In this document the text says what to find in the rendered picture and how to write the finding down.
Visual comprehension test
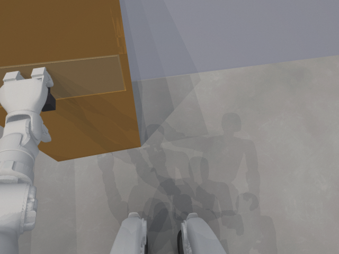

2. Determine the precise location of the left robot upper arm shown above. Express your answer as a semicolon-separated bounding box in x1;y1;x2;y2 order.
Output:
0;183;38;254

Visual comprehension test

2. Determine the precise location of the cabinet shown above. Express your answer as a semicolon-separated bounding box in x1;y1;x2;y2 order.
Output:
0;0;141;162

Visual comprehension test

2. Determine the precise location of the robot right shin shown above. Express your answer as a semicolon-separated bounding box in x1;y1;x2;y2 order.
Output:
182;213;198;254

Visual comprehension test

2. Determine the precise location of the handle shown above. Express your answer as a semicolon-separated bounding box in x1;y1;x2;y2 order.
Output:
41;87;56;112

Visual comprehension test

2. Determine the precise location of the robot left thigh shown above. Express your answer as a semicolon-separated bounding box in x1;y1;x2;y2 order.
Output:
110;217;147;254

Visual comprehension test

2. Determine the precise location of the drawer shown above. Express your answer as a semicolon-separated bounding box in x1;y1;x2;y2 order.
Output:
0;55;124;106

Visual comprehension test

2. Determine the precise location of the robot left hand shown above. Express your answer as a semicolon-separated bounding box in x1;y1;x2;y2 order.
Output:
0;67;53;142

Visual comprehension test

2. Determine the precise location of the left robot forearm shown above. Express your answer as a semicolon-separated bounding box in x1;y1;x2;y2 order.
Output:
0;110;42;186

